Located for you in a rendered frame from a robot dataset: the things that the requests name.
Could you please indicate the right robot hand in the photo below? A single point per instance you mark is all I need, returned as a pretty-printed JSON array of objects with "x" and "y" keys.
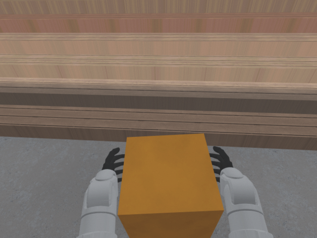
[{"x": 223, "y": 158}]

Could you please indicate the robot left forearm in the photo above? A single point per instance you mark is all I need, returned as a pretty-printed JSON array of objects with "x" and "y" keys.
[{"x": 99, "y": 206}]

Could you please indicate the robot right forearm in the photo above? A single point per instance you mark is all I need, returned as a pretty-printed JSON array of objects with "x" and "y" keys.
[{"x": 243, "y": 207}]

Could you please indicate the carton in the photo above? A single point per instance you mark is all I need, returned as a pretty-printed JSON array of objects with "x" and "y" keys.
[{"x": 168, "y": 188}]

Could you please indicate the left robot hand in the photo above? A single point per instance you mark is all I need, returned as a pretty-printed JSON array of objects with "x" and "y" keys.
[{"x": 111, "y": 158}]

